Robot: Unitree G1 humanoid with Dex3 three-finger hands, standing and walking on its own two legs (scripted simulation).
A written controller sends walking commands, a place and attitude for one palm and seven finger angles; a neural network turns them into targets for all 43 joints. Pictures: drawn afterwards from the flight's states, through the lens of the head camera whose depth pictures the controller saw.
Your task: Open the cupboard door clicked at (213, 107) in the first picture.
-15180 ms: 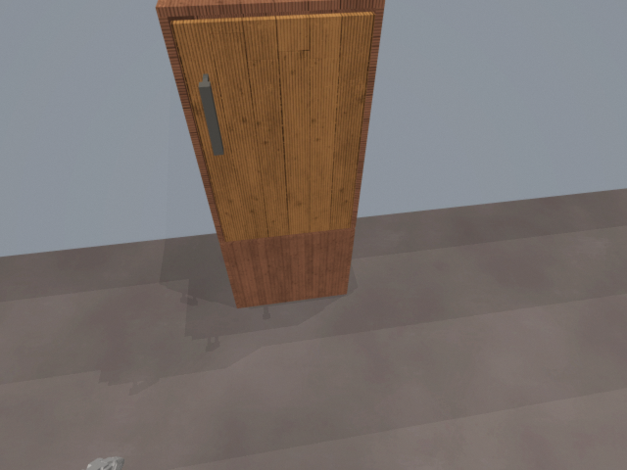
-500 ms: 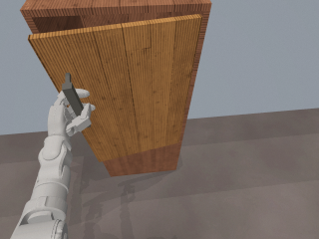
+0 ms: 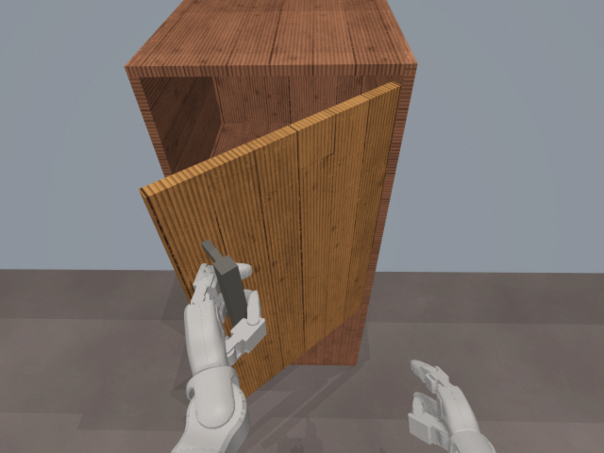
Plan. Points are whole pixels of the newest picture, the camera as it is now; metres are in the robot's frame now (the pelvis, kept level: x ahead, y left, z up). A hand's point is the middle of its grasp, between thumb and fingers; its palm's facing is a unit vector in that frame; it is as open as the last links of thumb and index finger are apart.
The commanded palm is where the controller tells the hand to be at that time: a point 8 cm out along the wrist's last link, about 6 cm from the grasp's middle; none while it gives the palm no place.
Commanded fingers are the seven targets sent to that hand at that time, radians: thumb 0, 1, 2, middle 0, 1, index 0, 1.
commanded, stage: pull the door open along its arc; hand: left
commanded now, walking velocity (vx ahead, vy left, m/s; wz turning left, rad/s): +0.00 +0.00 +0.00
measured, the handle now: (227, 291) +0.31 +0.12 +0.08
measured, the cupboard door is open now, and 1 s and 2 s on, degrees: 40 42 43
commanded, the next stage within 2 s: open thumb and fingers to let go in 0.10 s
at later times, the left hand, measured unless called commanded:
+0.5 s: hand (266, 329) +0.25 +0.06 +0.08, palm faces +0.41 -0.91 -0.03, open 8.1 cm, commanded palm +0.20 +0.10 +0.08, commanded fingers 0.00 -0.22 0.42 -0.32 -1.23 -0.32 -1.23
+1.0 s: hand (253, 337) +0.24 +0.07 +0.08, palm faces +0.33 -0.95 -0.02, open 15.1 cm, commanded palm +0.20 +0.10 +0.08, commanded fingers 0.00 -0.50 0.30 -0.15 -0.30 -0.15 -0.30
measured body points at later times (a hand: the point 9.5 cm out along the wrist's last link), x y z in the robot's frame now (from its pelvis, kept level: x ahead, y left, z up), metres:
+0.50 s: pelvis -0.01 -0.04 +0.00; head -0.01 -0.07 +0.44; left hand +0.22 +0.11 +0.09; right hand +0.17 -0.26 -0.10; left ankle -0.01 +0.14 -0.72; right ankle -0.01 -0.07 -0.72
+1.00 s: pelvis -0.03 +0.00 -0.01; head -0.03 -0.02 +0.44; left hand +0.22 +0.12 +0.08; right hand +0.16 -0.21 -0.09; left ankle -0.01 +0.14 -0.72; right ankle -0.01 -0.07 -0.72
